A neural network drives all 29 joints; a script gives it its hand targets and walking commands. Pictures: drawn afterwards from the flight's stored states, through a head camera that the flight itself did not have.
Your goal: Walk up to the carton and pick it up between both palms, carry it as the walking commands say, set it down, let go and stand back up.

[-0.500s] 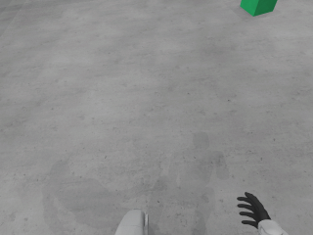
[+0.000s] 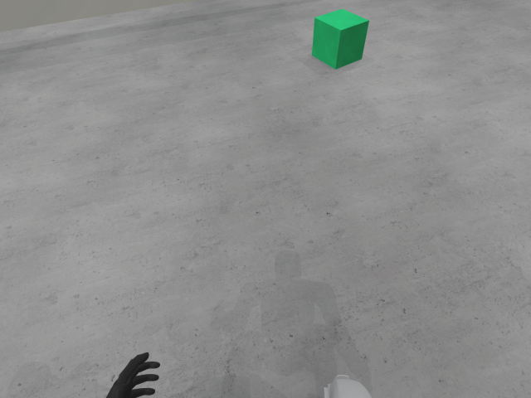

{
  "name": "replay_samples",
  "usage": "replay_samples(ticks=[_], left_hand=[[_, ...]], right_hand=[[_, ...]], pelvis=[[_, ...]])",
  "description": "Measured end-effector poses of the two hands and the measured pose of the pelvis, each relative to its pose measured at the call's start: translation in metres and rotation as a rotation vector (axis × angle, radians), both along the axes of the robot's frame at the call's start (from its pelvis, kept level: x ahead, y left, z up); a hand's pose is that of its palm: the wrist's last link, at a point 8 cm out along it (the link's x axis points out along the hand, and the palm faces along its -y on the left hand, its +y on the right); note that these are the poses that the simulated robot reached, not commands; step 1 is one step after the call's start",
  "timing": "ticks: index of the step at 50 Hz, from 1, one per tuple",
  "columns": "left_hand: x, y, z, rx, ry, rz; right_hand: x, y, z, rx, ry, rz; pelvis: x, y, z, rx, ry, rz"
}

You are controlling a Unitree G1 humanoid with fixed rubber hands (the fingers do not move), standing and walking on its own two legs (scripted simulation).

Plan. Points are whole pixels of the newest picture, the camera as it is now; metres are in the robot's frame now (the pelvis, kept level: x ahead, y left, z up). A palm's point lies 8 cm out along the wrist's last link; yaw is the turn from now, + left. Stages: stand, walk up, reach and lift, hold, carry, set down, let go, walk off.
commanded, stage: walk up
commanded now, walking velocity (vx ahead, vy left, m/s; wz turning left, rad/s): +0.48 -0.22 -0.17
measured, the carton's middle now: (338, 38) +2.55 -0.33 -0.60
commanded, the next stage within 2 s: none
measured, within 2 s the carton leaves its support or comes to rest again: neither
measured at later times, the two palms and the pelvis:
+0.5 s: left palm (120, 335) +0.23 +0.31 -0.12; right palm (436, 373) +0.19 -0.22 -0.07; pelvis +0.18 +0.05 +0.03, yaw -2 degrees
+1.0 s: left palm (197, 229) +0.46 +0.21 -0.11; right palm (423, 220) +0.49 -0.27 -0.09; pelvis +0.40 -0.01 +0.03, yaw -3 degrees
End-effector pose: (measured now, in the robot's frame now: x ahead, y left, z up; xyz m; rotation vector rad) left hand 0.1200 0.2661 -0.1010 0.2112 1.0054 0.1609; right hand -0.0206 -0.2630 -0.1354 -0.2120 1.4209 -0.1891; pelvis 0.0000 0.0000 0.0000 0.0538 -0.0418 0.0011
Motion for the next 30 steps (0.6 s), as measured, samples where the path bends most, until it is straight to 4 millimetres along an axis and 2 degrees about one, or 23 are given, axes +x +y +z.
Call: replay_samples(ticks=[3, 8, 13, 16, 19, 24, 27, 30], left_hand=[[0.008, -0.017, -0.007, -0.023, 0.035, -0.009], [-0.013, -0.034, -0.014, -0.096, 0.166, 0.031], [-0.026, -0.02, -0.025, -0.131, 0.289, 0.05], [-0.015, -0.001, -0.038, -0.144, 0.328, 0.049], [0.018, 0.019, -0.036, -0.127, 0.311, 0.035], [0.091, 0.042, -0.02, -0.1, 0.251, 0.013], [0.136, 0.044, -0.012, -0.089, 0.218, 0.004], [0.184, 0.037, -0.008, -0.085, 0.187, -0.021]], right_hand=[[0.032, -0.002, 0.0, 0.015, -0.024, -0.009], [0.126, 0.006, 0.027, 0.008, -0.2, 0.027], [0.215, 0.027, 0.051, -0.023, -0.348, 0.07], [0.247, 0.042, 0.055, -0.053, -0.402, 0.085], [0.247, 0.05, 0.056, -0.068, -0.359, 0.064], [0.214, 0.049, 0.063, -0.082, -0.163, 0.007], [0.195, 0.045, 0.069, -0.087, -0.043, -0.026], [0.185, 0.039, 0.071, -0.09, 0.048, -0.068]], pelvis=[[0.02, -0.004, 0.002, -0.014, 0.002, -0.017], [0.051, 0.004, 0.018, -0.039, 0.002, -0.032], [0.082, 0.024, 0.021, -0.078, 0.021, -0.043], [0.103, 0.041, 0.013, -0.103, 0.025, -0.049], [0.128, 0.051, 0.016, -0.116, 0.013, -0.053], [0.173, 0.054, 0.032, -0.132, 0.015, -0.045], [0.2, 0.051, 0.037, -0.132, 0.029, -0.042], [0.227, 0.043, 0.038, -0.125, 0.038, -0.043]])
